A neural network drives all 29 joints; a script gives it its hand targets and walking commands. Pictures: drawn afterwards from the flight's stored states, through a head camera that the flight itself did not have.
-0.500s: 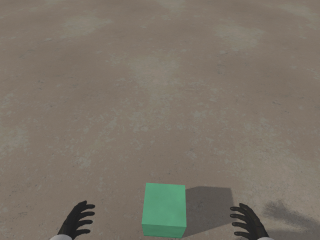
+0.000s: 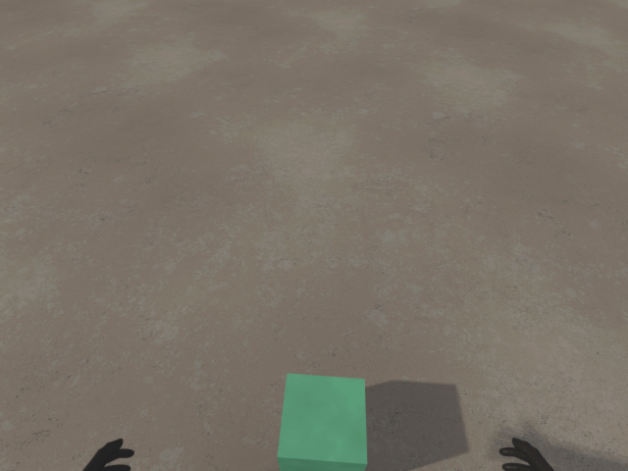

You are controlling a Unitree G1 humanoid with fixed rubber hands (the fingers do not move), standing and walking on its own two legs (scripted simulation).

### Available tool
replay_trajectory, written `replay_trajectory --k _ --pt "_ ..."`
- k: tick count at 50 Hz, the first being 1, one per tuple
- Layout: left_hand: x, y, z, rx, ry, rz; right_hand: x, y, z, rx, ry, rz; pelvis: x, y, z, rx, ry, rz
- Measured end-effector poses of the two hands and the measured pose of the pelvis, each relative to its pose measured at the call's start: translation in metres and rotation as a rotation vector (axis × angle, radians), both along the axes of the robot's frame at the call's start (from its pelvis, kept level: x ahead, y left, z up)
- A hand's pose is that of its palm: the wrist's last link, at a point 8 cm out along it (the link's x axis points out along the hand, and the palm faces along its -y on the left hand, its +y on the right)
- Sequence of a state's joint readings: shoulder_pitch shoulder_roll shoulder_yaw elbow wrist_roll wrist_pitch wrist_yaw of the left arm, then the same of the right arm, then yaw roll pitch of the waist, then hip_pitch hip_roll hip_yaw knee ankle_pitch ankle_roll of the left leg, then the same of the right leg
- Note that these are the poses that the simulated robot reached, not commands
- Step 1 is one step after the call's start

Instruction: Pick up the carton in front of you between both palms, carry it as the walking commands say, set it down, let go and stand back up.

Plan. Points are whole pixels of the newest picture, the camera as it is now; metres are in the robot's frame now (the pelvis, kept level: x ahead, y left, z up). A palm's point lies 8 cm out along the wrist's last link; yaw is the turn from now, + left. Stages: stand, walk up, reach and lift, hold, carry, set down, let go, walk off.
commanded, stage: stand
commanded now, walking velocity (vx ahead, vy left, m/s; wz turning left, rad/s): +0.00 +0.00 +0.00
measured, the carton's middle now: (322, 431) +0.38 -0.02 -0.65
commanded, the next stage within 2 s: none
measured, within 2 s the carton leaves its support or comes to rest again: neither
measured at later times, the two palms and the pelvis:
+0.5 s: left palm out of the picture +0.10 +0.30 -0.09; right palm out of the picture +0.10 -0.30 -0.09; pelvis -0.01 +0.00 +0.01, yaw +0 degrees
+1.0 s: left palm out of the picture +0.07 +0.31 -0.09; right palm out of the picture +0.08 -0.31 -0.09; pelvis -0.02 +0.00 +0.01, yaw +0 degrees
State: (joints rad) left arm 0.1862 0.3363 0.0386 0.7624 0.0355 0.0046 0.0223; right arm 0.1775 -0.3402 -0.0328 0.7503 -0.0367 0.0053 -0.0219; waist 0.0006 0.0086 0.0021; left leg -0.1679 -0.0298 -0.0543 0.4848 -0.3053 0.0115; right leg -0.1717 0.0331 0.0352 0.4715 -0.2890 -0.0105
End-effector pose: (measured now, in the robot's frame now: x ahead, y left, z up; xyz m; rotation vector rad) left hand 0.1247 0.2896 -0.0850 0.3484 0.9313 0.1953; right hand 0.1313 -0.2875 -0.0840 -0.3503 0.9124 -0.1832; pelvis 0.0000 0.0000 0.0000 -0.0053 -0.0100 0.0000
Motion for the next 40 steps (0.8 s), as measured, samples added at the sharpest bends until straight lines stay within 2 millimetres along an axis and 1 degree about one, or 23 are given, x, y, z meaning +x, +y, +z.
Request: replay_trajectory --k 9,28,40 --pt "-0.004 0.001 -0.004 -0.005 0.033 0.01 -0.007 -0.002 -0.004 -0.003 0.036 -0.006 0.001 0.0 0.002 0.002 -0.008 0.0" --pt "-0.032 0.011 -0.007 0.006 0.107 0.034 -0.033 -0.012 -0.007 -0.02 0.109 -0.027 -0.009 0.0 0.006 0.003 -0.026 -0.001" --pt "-0.046 0.015 -0.008 0.01 0.137 0.042 -0.047 -0.016 -0.009 -0.022 0.145 -0.035 -0.016 0.001 0.008 0.003 -0.032 0.001"
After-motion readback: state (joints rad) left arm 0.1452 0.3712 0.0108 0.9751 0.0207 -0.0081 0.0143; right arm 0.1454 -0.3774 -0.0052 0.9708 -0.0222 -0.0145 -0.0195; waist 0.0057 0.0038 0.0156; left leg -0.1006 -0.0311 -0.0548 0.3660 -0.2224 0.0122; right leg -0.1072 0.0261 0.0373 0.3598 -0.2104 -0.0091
